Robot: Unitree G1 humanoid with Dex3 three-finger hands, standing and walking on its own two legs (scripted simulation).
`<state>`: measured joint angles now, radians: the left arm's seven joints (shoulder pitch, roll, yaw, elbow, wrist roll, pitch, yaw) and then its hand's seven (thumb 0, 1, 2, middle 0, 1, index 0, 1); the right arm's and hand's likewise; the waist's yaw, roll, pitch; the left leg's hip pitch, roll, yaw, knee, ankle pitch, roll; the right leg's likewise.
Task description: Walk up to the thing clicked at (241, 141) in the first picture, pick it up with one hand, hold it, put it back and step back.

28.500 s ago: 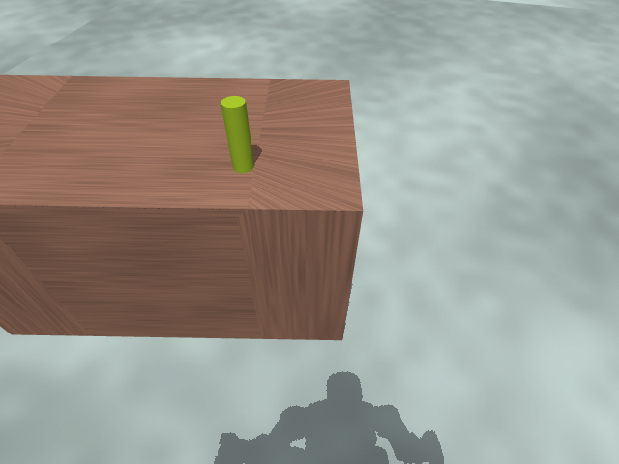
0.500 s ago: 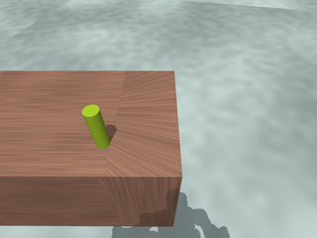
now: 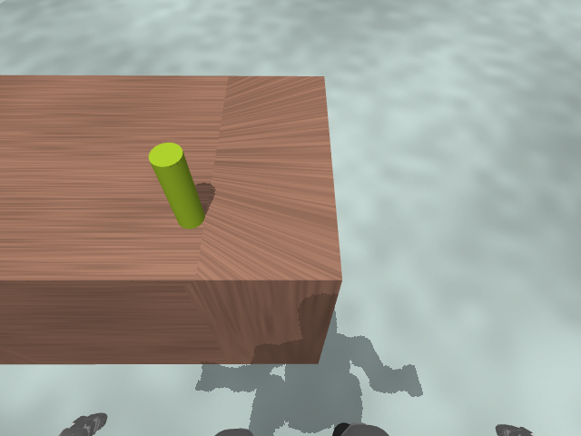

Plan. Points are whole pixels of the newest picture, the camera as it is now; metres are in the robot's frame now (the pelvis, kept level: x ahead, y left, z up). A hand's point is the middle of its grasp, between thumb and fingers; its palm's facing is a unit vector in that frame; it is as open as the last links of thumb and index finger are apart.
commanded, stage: step back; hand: left
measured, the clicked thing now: (180, 189) +0.51 +0.20 -0.03
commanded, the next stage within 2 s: none
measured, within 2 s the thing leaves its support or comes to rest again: neither
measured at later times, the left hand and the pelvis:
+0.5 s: hand out of the picture +0.03 +0.27 -0.16, palm faces -0.11 -0.91 -0.39, open 7.4 cm; pelvis -0.09 +0.02 -0.01, yaw -4 degrees
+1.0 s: hand out of the picture -0.11 +0.30 -0.15, palm faces -0.03 -0.93 -0.37, open 7.4 cm; pelvis -0.22 +0.03 +0.00, yaw -3 degrees
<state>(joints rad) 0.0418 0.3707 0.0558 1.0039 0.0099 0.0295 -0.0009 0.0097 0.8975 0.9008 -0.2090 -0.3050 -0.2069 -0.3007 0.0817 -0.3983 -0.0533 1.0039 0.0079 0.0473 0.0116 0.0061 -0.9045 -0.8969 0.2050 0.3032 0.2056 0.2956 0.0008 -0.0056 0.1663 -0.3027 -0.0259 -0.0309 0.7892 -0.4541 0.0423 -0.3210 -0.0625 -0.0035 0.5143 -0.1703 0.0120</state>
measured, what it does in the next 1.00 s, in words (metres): walks backwards: right foot, then left foot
